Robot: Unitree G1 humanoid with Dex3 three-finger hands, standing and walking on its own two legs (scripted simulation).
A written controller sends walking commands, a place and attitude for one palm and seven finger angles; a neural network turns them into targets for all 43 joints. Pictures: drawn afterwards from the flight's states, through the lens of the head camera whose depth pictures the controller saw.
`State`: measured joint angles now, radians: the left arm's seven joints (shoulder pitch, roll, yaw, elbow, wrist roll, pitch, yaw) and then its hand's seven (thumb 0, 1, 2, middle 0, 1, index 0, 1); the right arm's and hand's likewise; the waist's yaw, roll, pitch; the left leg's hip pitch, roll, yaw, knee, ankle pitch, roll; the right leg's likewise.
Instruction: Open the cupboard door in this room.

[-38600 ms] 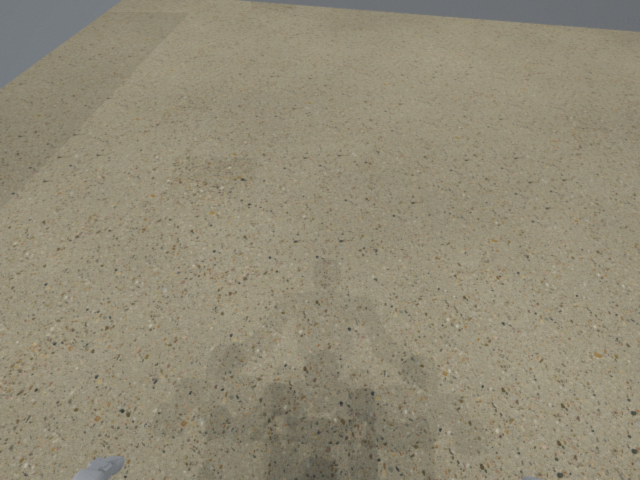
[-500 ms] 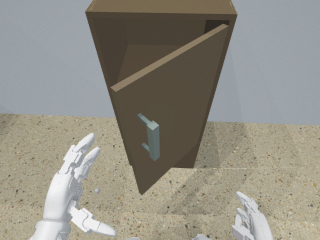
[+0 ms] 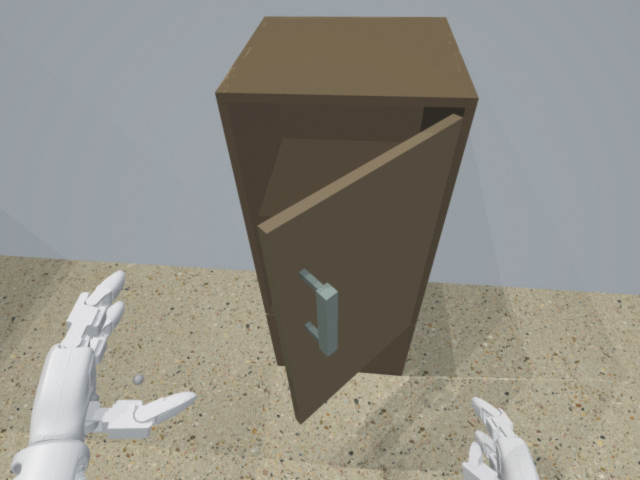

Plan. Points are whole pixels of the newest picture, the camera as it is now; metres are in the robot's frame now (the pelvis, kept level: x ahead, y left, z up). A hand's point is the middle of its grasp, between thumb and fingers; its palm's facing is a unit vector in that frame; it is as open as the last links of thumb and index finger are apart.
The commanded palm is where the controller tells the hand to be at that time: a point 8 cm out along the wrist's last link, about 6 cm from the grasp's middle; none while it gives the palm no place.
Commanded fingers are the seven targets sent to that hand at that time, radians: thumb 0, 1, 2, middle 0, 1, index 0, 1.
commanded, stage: draw the hand back to the body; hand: left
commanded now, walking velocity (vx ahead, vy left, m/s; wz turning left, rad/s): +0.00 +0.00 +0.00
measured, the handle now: (318, 313) +0.34 +0.05 +0.01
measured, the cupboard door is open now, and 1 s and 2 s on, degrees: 47 47 47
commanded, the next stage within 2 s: step back with the hand held close in 0.76 s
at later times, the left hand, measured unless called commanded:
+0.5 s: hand (60, 325) +0.20 +0.26 +0.18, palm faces +0.48 -0.77 -0.41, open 8.0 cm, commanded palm +0.15 +0.29 +0.19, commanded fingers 0.00 0.90 0.90 -0.20 -0.30 -0.20 -0.30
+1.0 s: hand (64, 321) +0.20 +0.26 +0.18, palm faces +0.45 -0.77 -0.44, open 7.4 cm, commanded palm +0.14 +0.29 +0.19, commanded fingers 0.00 0.90 0.90 -0.20 -0.30 -0.20 -0.30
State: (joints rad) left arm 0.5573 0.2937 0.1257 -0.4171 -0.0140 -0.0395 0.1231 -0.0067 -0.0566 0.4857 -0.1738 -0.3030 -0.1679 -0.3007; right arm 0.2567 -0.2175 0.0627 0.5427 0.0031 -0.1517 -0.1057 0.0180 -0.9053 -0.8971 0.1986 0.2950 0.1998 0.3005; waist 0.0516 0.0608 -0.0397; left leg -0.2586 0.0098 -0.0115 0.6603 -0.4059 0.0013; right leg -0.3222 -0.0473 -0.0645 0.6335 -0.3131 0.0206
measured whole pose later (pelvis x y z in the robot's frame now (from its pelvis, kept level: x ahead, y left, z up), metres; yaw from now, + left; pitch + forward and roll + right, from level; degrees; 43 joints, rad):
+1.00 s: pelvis -0.01 -0.01 +0.02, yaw -1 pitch -2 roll -1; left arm 0.43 0.35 0.39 -0.37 -0.03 -0.15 0.12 0.02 0.89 0.90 -0.21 -0.30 -0.21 -0.30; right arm 0.17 -0.23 0.03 0.62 -0.01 -0.11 -0.08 0.02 -0.91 -0.90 0.20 0.29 0.20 0.30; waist 0.04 0.06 0.03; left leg -0.10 0.04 0.00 0.42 -0.28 -0.01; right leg -0.16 -0.01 -0.06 0.37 -0.17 0.01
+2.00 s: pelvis -0.13 +0.01 -0.01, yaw +1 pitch +0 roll -1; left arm 0.51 0.43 0.46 -0.55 0.00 -0.25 0.16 0.01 0.89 0.90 -0.22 -0.30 -0.21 -0.30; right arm 0.18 -0.22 -0.02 0.58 0.00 -0.10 -0.08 0.02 -0.91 -0.90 0.20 0.30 0.20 0.30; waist -0.02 -0.02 0.07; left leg -0.47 0.00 0.00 0.66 -0.20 0.04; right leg -0.49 0.01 0.04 0.63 -0.16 0.03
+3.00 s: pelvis -0.29 -0.02 +0.01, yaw -3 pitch -1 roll +1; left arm 0.55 0.40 0.40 -0.42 -0.02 -0.21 0.16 0.01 0.89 0.90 -0.21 -0.30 -0.21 -0.30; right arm 0.30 -0.25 -0.02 0.68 0.00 -0.13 -0.09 0.02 -0.91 -0.90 0.20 0.29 0.20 0.30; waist -0.03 -0.03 -0.06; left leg -0.24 0.01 0.06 0.50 -0.25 0.00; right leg -0.21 0.01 -0.03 0.52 -0.31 -0.03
